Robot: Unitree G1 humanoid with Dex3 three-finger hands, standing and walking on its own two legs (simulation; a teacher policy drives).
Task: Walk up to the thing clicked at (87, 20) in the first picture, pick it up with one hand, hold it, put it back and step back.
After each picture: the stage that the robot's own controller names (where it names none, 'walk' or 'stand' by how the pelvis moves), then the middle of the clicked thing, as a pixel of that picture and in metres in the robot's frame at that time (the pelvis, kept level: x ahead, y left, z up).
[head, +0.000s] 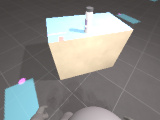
stand; (88, 21) +0.91 +0.05 +0.13
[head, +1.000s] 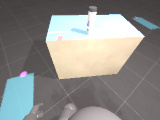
walk; (91, 22) +0.83 +0.05 +0.15
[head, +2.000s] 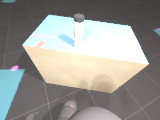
walk; (78, 33) +0.58 +0.17 +0.15
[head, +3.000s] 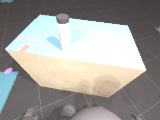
stand; (64, 35) +0.51 +0.19 +0.17
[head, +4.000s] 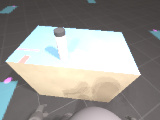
stand; (62, 46) +0.48 +0.21 +0.13
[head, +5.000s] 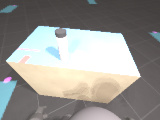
stand; (62, 47) +0.48 +0.20 +0.12
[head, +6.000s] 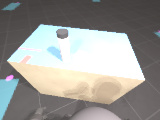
stand; (64, 47) +0.46 +0.19 +0.12
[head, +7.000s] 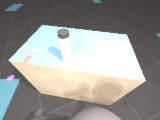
stand; (65, 47) +0.46 +0.19 +0.12
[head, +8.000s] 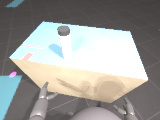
rise first; (65, 45) +0.47 +0.19 +0.13
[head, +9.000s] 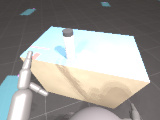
go down; (69, 46) +0.49 +0.20 +0.13
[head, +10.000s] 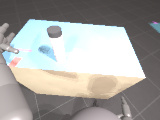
go down; (58, 47) +0.44 +0.18 +0.13
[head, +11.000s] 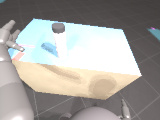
approach; (60, 43) +0.48 +0.19 +0.14
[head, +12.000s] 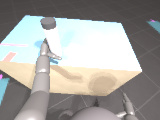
close; (53, 40) +0.47 +0.20 +0.16
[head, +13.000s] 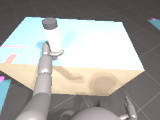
lift; (54, 42) +0.46 +0.20 +0.17
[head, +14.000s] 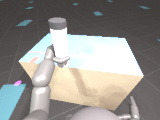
lift; (60, 46) +0.32 +0.16 +0.29
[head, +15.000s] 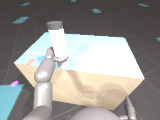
hold; (59, 46) +0.36 +0.18 +0.25
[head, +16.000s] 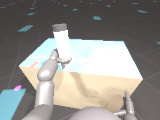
hold; (63, 48) +0.35 +0.15 +0.27
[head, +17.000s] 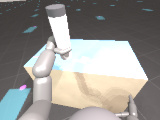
hold; (62, 36) +0.32 +0.14 +0.35
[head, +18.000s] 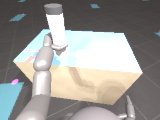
crouch; (58, 34) +0.39 +0.17 +0.30
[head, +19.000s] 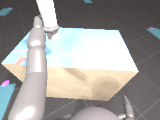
lower; (48, 15) +0.48 +0.21 +0.34
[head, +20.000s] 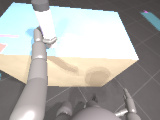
lower; (47, 27) +0.52 +0.21 +0.18
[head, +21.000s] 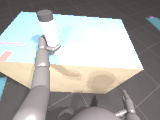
lower; (51, 36) +0.48 +0.21 +0.17
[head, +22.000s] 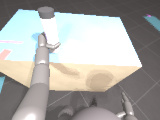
lower; (51, 33) +0.50 +0.20 +0.18
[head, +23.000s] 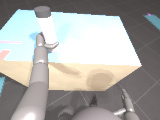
lower; (49, 33) +0.50 +0.21 +0.18
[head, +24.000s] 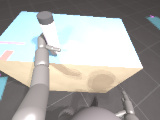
withdraw; (51, 36) +0.48 +0.21 +0.17
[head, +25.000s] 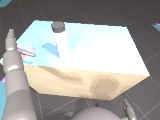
sink last; (61, 43) +0.46 +0.19 +0.16
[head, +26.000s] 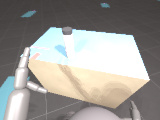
stand; (69, 44) +0.51 +0.20 +0.14
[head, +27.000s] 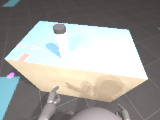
stand; (62, 44) +0.47 +0.20 +0.14
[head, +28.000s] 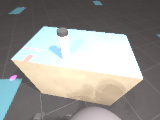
stand; (64, 46) +0.50 +0.20 +0.13
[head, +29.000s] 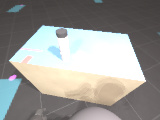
stand; (64, 47) +0.47 +0.20 +0.12
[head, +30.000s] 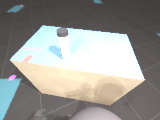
stand; (64, 46) +0.48 +0.20 +0.12
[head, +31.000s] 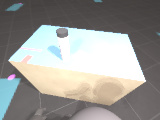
stand; (64, 46) +0.47 +0.20 +0.12
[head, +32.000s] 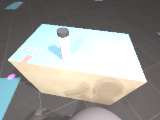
stand; (64, 46) +0.47 +0.19 +0.12
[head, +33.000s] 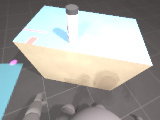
walk; (72, 27) +0.57 +0.14 +0.16
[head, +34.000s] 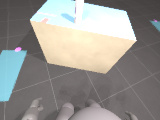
walk; (78, 9) +0.86 +0.17 +0.14
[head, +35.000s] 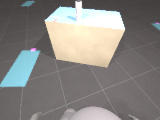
stand; (78, 10) +1.15 +0.20 +0.15
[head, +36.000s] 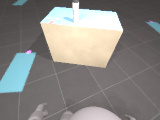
stand; (75, 11) +1.11 +0.19 +0.13
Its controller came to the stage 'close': yes
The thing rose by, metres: 0.22
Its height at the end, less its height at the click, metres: +0.00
